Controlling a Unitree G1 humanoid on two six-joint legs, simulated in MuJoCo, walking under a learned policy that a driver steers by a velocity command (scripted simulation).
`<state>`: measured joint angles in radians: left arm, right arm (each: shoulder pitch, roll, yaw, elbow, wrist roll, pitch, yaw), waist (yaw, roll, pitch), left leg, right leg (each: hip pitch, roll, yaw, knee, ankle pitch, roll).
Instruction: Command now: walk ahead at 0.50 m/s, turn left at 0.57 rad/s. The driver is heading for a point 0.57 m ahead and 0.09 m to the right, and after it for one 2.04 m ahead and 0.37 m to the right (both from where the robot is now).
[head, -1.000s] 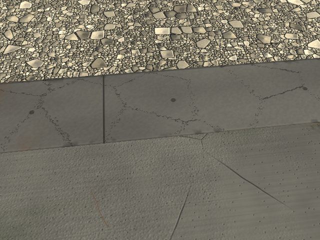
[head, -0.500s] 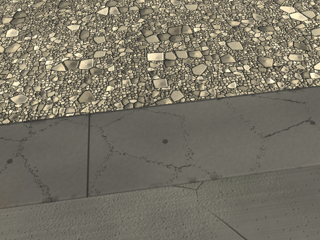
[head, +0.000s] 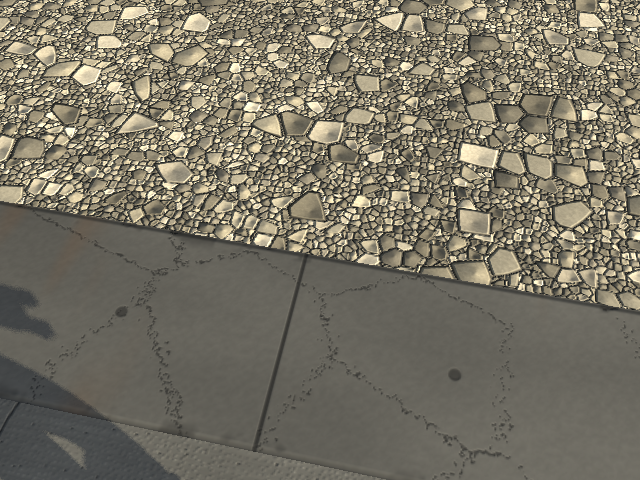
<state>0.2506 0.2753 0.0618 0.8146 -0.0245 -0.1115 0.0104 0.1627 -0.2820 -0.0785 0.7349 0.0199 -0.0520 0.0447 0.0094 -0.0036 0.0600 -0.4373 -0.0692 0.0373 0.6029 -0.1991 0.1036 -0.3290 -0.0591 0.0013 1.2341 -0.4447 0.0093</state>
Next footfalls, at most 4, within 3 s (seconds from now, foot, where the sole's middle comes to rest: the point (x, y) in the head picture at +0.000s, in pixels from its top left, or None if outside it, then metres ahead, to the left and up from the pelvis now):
0.46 right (408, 470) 0.46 -0.15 -0.76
0.92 left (343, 324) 0.78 -0.02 -0.76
1.36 right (461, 300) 0.85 -0.31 -0.76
1.82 left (377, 209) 1.22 -0.13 -0.87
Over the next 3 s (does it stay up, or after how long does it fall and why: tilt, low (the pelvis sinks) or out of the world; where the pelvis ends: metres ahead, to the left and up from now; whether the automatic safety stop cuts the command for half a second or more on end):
stays up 1.32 -0.25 -0.08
